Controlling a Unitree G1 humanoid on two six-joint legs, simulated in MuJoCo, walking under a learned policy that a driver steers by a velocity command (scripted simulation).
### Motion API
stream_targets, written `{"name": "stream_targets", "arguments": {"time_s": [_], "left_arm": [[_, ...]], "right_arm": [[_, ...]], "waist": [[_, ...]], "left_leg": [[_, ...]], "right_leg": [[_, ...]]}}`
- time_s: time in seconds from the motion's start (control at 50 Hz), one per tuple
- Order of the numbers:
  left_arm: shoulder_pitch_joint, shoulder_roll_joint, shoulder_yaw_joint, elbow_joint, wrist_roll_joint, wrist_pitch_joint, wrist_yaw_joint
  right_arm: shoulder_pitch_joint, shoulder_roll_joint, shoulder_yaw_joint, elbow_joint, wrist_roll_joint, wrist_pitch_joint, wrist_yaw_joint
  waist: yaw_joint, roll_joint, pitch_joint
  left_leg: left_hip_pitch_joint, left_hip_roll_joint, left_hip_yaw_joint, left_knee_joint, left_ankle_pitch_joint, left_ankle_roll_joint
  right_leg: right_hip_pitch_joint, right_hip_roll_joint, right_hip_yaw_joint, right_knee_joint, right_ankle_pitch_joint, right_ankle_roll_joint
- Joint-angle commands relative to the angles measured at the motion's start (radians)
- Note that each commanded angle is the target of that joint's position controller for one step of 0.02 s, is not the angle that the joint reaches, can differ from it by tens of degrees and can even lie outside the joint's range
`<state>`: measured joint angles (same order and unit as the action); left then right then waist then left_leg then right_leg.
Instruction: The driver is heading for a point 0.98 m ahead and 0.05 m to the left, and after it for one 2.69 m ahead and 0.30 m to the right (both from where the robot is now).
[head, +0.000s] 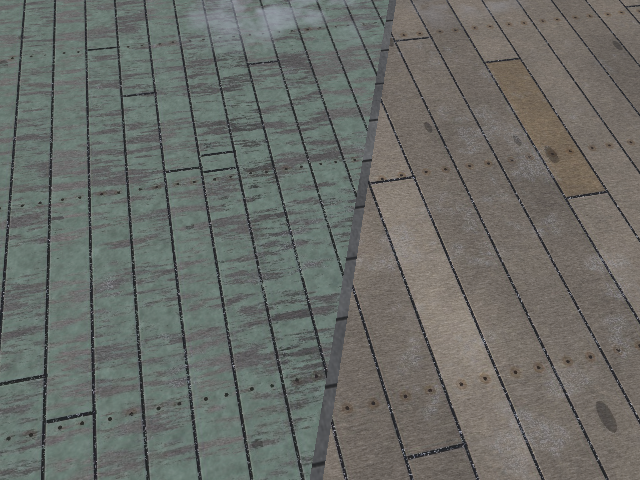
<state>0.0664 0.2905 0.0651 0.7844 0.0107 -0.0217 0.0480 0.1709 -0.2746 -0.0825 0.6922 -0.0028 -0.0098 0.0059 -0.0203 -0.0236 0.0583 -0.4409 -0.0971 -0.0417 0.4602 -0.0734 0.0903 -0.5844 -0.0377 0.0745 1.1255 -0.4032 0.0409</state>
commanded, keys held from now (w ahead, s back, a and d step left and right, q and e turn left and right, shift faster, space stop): q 0.34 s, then no key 0.36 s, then w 0.30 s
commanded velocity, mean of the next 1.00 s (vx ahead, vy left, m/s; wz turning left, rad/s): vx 0.08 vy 0.00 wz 0.33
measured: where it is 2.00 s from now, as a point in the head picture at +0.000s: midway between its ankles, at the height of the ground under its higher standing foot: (263, 394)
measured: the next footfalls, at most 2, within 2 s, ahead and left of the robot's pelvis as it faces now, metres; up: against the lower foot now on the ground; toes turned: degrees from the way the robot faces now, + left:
right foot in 0.32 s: +0.11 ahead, -0.16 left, +0.00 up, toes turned +17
left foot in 0.70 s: +0.01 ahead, +0.09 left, +0.00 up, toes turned +16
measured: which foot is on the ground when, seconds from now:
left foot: down 0.00-0.32, up 0.34-0.68, down 0.70-1.00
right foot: up 0.00-0.30, down 0.32-0.74, up 0.76-1.00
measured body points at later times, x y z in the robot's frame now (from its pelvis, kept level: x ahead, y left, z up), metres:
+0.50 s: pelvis +0.04 -0.06 +0.01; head +0.07 -0.08 +0.46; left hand +0.08 +0.25 -0.08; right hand +0.27 -0.30 -0.09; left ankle -0.01 +0.08 -0.64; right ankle +0.08 -0.17 -0.73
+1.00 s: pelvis +0.07 -0.05 +0.01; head +0.08 -0.05 +0.46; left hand +0.12 +0.26 -0.08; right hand +0.22 -0.29 -0.11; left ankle -0.03 +0.07 -0.73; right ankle +0.13 -0.14 -0.72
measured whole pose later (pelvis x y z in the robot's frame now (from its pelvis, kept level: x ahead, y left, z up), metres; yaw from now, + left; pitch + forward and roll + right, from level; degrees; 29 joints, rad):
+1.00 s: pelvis +0.07 -0.05 +0.01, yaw +19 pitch +1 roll +1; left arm 0.21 0.30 0.06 0.75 -0.02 -0.07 -0.04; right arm 0.35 -0.27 -0.06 0.72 0.02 -0.02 0.00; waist -0.03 0.01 -0.01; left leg -0.13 0.01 -0.06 0.41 -0.30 -0.02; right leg -0.36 -0.02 -0.04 0.63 -0.30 -0.05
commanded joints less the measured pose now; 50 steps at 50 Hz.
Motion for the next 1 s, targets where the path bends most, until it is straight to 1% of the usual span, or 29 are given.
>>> {"name": "stream_targets", "arguments": {"time_s": [0.02,0.12,0.24,0.26,0.3,0.32,0.34,0.36,0.38,0.4,0.42,0.44,0.5,0.56,0.6,0.64,0.68,0.7,0.72,0.74,0.76,0.78,0.8,0.82,0.84,0.88,0.92,0.96,1.0], "left_arm": [[0.098,0.072,0.022,-0.033,0.004,0.009,0.015],[0.045,0.072,0.023,-0.064,-0.003,0.012,0.014],[0.055,0.076,0.025,-0.078,-0.018,-0.017,-0.010],[0.072,0.079,0.026,-0.076,-0.021,-0.021,-0.016],[0.151,0.092,0.037,-0.056,-0.021,-0.026,-0.028],[0.186,0.143,0.053,-0.052,-0.007,-0.024,-0.027],[0.157,0.241,0.072,-0.064,0.023,-0.012,-0.022],[0.134,0.199,0.066,-0.089,0.049,-0.016,-0.025],[0.072,0.145,0.051,-0.120,0.038,-0.019,-0.018],[0.032,0.109,0.041,-0.130,0.019,-0.017,-0.016],[0.025,0.093,0.034,-0.136,0.001,-0.015,-0.015],[0.034,0.088,0.026,-0.135,-0.006,-0.012,-0.015],[0.084,0.091,0.022,-0.128,0.001,0.001,-0.018],[0.094,0.109,0.024,-0.122,-0.003,0.008,-0.019],[0.119,0.139,0.031,-0.112,-0.010,0.012,-0.024],[0.123,0.143,0.029,-0.105,-0.021,0.015,-0.028],[0.159,0.117,0.017,-0.084,-0.034,0.009,-0.031],[0.176,0.090,0.006,-0.084,-0.014,-0.004,-0.037],[0.206,0.028,-0.015,-0.093,0.026,-0.024,-0.054],[0.152,0.013,-0.022,-0.100,0.019,-0.028,-0.052],[0.084,0.073,-0.007,-0.105,0.002,-0.027,-0.049],[0.029,0.087,0.002,-0.117,-0.012,-0.026,-0.047],[0.012,0.098,0.010,-0.127,-0.021,-0.024,-0.045],[0.019,0.107,0.017,-0.137,-0.030,-0.027,-0.048],[0.040,0.102,0.019,-0.134,-0.040,-0.034,-0.054],[0.050,0.076,0.012,-0.127,-0.039,-0.056,-0.069],[0.055,0.046,0.000,-0.118,-0.030,-0.070,-0.085],[0.092,0.053,0.002,-0.105,-0.030,-0.073,-0.095],[0.195,0.067,0.011,-0.067,-0.030,-0.068,-0.092]], "right_arm": [[-0.002,-0.159,-0.042,-0.086,0.005,-0.008,-0.024],[-0.014,-0.161,-0.042,-0.112,0.008,0.016,-0.045],[0.000,-0.158,-0.043,-0.131,0.006,0.038,-0.044],[-0.003,-0.159,-0.043,-0.136,0.009,0.042,-0.044],[-0.022,-0.155,-0.041,-0.147,0.026,0.051,-0.047],[0.001,-0.121,-0.032,-0.151,0.029,0.054,-0.049],[0.014,-0.088,-0.027,-0.179,0.037,0.049,-0.046],[-0.004,-0.171,-0.052,-0.186,0.011,0.029,-0.038],[0.027,-0.209,-0.066,-0.156,0.006,0.027,-0.031],[0.062,-0.191,-0.065,-0.118,0.009,0.035,-0.031],[0.081,-0.159,-0.057,-0.099,0.005,0.046,-0.035],[0.085,-0.127,-0.046,-0.094,0.006,0.053,-0.034],[0.018,-0.083,-0.024,-0.118,0.020,0.052,-0.035],[-0.025,-0.046,-0.001,-0.135,0.010,0.049,-0.031],[-0.036,-0.055,0.001,-0.137,0.014,0.047,-0.026],[0.000,-0.069,-0.006,-0.116,0.018,0.045,-0.022],[0.039,-0.076,-0.006,-0.095,0.008,0.040,-0.020],[0.056,-0.116,-0.010,-0.104,-0.001,0.039,-0.028],[0.072,-0.164,-0.017,-0.098,-0.010,0.044,-0.036],[0.063,-0.106,-0.006,-0.075,-0.008,0.041,-0.025],[0.069,-0.121,-0.014,-0.085,-0.005,0.035,-0.017],[0.102,-0.150,-0.020,-0.070,-0.009,0.030,-0.018],[0.125,-0.167,-0.021,-0.064,-0.007,0.018,-0.021],[0.139,-0.170,-0.022,-0.052,-0.001,0.002,-0.024],[0.148,-0.154,-0.017,-0.047,0.009,-0.011,-0.027],[0.128,-0.134,-0.012,-0.049,0.021,-0.025,-0.027],[0.090,-0.145,-0.015,-0.058,0.021,-0.026,-0.020],[0.082,-0.156,-0.018,-0.056,0.029,-0.025,-0.009],[0.079,-0.142,-0.012,-0.049,0.032,-0.024,-0.002]], "waist": [[0.035,0.102,-0.223],[0.012,0.151,-0.188],[-0.006,0.184,-0.178],[0.001,0.189,-0.176],[0.052,0.176,-0.172],[0.049,0.095,-0.188],[-0.001,-0.210,-0.146],[0.020,-0.264,-0.140],[-0.005,-0.166,-0.141],[-0.021,-0.105,-0.128],[-0.018,-0.084,-0.121],[-0.010,-0.077,-0.106],[0.027,-0.113,-0.098],[0.047,-0.165,-0.127],[0.067,-0.196,-0.125],[0.052,-0.182,-0.121],[0.029,-0.142,-0.117],[0.038,-0.066,-0.171],[0.081,0.146,-0.224],[0.045,0.243,-0.213],[-0.005,0.218,-0.136],[-0.037,0.227,-0.059],[-0.050,0.258,0.014],[-0.047,0.276,0.052],[-0.032,0.257,0.058],[-0.021,0.198,0.042],[-0.010,0.170,0.006],[0.009,0.167,-0.027],[0.063,0.132,-0.051]], "left_leg": [[0.187,0.248,-0.315,-0.145,0.114,0.161],[0.165,0.219,-0.391,-0.168,-0.221,0.123],[0.193,0.214,-0.482,-0.138,-0.171,0.116],[0.196,0.209,-0.497,-0.128,-0.145,0.110],[0.148,0.159,-0.482,-0.083,-0.139,0.066],[0.044,0.099,-0.421,0.019,-0.275,0.017],[-0.177,-0.073,-0.184,0.255,-0.474,-0.043],[-0.225,-0.048,-0.149,0.506,-0.542,-0.093],[-0.199,-0.016,-0.163,0.642,-0.475,-0.110],[-0.182,-0.015,-0.146,0.697,-0.421,-0.125],[-0.192,-0.016,-0.137,0.762,-0.378,-0.140],[-0.193,-0.018,-0.131,0.807,-0.361,-0.153],[-0.177,0.004,-0.078,0.667,-0.325,-0.176],[-0.041,0.067,-0.020,0.402,-0.349,-0.183],[0.050,0.074,0.030,0.273,-0.368,-0.178],[0.131,0.068,0.050,0.096,-0.261,-0.155],[0.293,0.077,0.026,-0.146,-0.039,-0.101],[0.427,0.171,-0.077,-0.113,0.128,-0.068],[0.520,0.291,-0.188,-0.044,0.244,-0.004],[0.384,0.305,-0.216,-0.086,-0.110,0.065],[0.343,0.281,-0.252,-0.155,-0.413,0.075],[0.308,0.311,-0.322,-0.221,-0.587,0.093],[0.277,0.349,-0.387,-0.269,-0.635,0.120],[0.287,0.386,-0.439,-0.291,-0.618,0.143],[0.323,0.395,-0.446,-0.291,-0.591,0.147],[0.353,0.371,-0.384,-0.294,-0.501,0.129],[0.300,0.321,-0.282,-0.281,-0.369,0.108],[0.227,0.295,-0.223,-0.257,-0.323,0.104],[0.119,0.270,-0.189,-0.186,-0.348,0.080]], "right_leg": [[0.002,0.012,0.015,-0.080,0.049,0.020],[0.006,0.032,0.039,-0.230,0.103,0.031],[0.132,0.069,0.033,-0.433,0.054,0.004],[0.168,0.076,0.026,-0.492,0.059,-0.006],[0.325,0.066,0.000,-0.715,0.188,-0.037],[0.456,-0.065,0.083,-0.774,0.223,-0.080],[0.508,-0.284,0.330,-0.823,0.357,-0.214],[0.425,-0.396,0.475,-0.851,0.464,-0.329],[0.404,-0.358,0.383,-0.821,0.495,-0.313],[0.392,-0.277,0.272,-0.797,0.493,-0.259],[0.407,-0.234,0.216,-0.783,0.488,-0.231],[0.400,-0.218,0.179,-0.781,0.531,-0.235],[0.451,-0.173,0.100,-0.786,0.534,-0.246],[0.471,-0.172,0.076,-0.769,0.526,-0.246],[0.450,-0.187,0.092,-0.763,0.532,-0.258],[0.443,-0.192,0.105,-0.733,0.552,-0.253],[0.379,-0.166,0.090,-0.702,0.518,-0.188],[0.305,-0.135,0.060,-0.662,0.406,-0.121],[0.205,-0.032,-0.049,-0.580,0.137,-0.053],[0.231,0.003,-0.103,-0.585,0.035,-0.018],[0.187,0.041,-0.147,-0.496,0.011,-0.007],[0.103,0.054,-0.157,-0.424,-0.022,-0.016],[0.037,0.036,-0.123,-0.332,-0.087,-0.030],[-0.036,0.005,-0.075,-0.245,-0.134,-0.050],[-0.089,-0.017,-0.052,-0.209,-0.132,-0.072],[-0.083,-0.032,-0.060,-0.276,-0.075,-0.099],[0.055,-0.010,-0.100,-0.394,0.001,-0.105],[0.218,0.022,-0.134,-0.494,0.100,-0.097],[0.422,0.060,-0.160,-0.582,0.203,-0.091]]}}
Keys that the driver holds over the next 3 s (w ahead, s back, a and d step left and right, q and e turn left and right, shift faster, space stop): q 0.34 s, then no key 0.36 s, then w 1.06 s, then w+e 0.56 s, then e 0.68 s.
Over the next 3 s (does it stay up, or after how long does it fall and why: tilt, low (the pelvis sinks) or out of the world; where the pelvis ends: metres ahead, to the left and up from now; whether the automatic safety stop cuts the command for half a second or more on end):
stays up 0.93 0.13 0.00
